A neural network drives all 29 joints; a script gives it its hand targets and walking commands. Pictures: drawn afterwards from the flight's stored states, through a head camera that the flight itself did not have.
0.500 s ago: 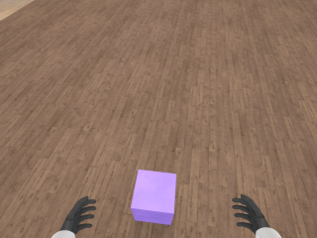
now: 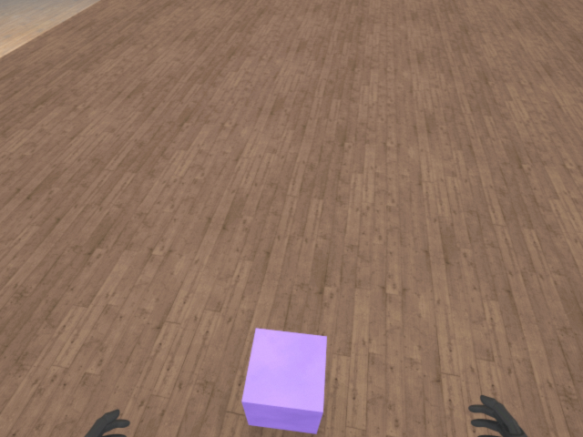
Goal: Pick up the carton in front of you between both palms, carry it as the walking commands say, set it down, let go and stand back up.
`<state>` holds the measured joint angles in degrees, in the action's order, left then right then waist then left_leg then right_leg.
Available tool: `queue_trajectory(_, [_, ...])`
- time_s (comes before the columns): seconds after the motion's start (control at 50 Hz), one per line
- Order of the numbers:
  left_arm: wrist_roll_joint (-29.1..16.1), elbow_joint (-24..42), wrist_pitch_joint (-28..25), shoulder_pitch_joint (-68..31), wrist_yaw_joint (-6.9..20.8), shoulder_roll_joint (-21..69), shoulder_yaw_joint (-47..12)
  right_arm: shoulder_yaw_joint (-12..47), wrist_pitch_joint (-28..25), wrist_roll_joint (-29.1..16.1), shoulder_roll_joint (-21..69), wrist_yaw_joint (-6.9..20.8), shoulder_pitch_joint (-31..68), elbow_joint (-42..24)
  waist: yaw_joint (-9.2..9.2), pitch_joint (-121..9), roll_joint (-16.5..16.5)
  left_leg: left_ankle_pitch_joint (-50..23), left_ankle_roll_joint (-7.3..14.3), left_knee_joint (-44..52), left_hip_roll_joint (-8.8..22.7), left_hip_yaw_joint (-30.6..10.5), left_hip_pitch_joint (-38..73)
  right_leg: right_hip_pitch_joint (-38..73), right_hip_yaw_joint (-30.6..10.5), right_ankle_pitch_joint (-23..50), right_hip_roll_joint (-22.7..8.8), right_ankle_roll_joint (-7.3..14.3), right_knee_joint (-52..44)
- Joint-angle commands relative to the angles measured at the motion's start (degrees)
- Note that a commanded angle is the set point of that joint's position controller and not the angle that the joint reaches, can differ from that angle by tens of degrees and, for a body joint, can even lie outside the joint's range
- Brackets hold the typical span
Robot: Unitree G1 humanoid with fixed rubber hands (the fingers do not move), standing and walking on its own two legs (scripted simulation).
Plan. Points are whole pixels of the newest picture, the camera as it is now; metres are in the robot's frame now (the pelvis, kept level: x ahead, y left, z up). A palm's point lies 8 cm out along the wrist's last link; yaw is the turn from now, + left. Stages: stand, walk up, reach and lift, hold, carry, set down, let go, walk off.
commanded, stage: stand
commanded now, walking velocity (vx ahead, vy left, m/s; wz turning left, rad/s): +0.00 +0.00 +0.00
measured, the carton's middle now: (286, 382) +0.40 +0.03 -0.65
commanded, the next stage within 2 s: none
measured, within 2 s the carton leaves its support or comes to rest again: neither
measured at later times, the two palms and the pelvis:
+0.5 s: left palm out of the picture +0.08 +0.30 -0.10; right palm out of the picture +0.09 -0.30 -0.09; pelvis -0.01 +0.00 +0.01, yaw +0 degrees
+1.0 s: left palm out of the picture +0.06 +0.31 -0.10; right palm out of the picture +0.07 -0.31 -0.09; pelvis -0.02 +0.00 +0.01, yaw +0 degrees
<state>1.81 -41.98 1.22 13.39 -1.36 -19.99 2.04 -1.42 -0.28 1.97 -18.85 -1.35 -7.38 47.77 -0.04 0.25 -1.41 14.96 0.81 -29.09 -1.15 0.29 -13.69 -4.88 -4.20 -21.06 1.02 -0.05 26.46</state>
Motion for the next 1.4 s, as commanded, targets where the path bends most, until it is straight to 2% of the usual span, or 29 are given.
queue_trajectory(0.0, [-0.10, 2.10, -0.83, -0.47, -0.30, -8.35, 1.96, -1.97, -0.83, -0.16, -9.35, -0.29, 2.11, -2.04, 0.06, -3.15, 1.20, -20.21, 0.42, 2.57, 6.08, -6.21, 8.76, -5.80, -2.74, 20.31, -4.81, -0.33, -3.72])
queue_trajectory(0.66, [-0.39, -8.30, -1.76, -3.17, 0.25, -10.91, 0.55, -0.84, -1.09, -1.01, -12.01, 0.13, 3.43, 7.17, 0.33, 0.48, 1.28, -12.04, 0.46, 8.65, 7.25, -7.24, 8.70, -4.14, -4.49, 13.80, -6.01, 0.75, -9.85])
queue_trajectory(1.38, [-0.72, -13.24, -2.13, -5.17, 0.38, -12.15, -0.11, -0.70, -1.15, -1.38, -13.36, 0.48, 4.36, 10.95, 0.34, 0.00, 1.44, -13.62, 0.81, 10.27, 7.77, -7.81, 9.55, -3.02, -4.23, 14.24, -6.70, 0.99, -11.41])
